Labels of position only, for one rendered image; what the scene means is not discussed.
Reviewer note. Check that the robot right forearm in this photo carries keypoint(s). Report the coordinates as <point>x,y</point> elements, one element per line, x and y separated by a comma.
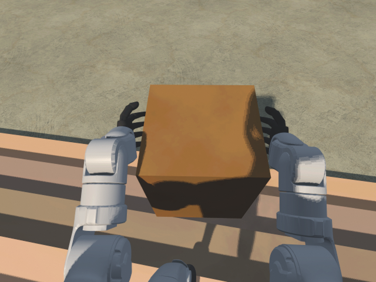
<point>301,178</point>

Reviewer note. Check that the right robot hand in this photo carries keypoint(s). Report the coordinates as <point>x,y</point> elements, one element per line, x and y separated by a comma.
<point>278,125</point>

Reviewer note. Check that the robot left forearm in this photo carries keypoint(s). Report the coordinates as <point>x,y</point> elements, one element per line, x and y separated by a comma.
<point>102,205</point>

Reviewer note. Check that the robot left upper arm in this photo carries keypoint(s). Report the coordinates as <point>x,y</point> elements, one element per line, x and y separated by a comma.
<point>99,258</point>

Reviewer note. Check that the left robot shin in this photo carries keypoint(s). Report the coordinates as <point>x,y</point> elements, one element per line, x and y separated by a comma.
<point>179,261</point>

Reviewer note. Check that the carton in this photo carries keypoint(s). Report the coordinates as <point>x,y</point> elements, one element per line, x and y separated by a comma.
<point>202,152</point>

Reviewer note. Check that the left robot hand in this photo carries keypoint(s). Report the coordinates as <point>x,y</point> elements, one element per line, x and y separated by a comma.
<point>126,119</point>

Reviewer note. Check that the robot left thigh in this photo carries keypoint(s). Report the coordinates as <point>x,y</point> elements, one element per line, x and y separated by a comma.
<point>172,272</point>

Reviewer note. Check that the robot right upper arm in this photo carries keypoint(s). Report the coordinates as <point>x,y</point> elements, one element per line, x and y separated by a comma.
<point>303,263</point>

